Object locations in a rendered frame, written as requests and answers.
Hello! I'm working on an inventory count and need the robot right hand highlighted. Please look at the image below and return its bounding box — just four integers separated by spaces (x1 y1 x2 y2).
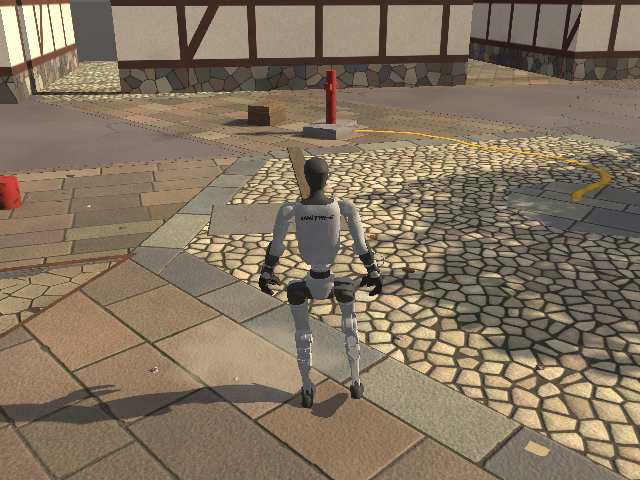
360 273 384 296

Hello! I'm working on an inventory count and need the right robot forearm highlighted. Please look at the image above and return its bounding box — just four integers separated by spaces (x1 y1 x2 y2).
359 239 381 278

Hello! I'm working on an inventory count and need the robot right upper arm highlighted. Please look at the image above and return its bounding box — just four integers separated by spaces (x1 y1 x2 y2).
338 200 369 255

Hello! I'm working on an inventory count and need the robot left upper arm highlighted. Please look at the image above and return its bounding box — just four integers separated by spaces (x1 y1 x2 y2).
269 202 297 257

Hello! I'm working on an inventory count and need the robot left hand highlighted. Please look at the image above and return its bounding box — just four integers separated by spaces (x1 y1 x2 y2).
258 275 282 295

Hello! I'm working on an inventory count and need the left robot foot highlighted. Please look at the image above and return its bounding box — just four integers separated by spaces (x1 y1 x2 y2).
301 382 316 408

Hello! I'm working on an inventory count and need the left robot forearm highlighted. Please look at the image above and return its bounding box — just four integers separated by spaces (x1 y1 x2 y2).
260 241 279 279

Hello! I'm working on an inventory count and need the humanoid robot torso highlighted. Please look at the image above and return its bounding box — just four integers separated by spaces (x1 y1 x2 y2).
295 195 341 300

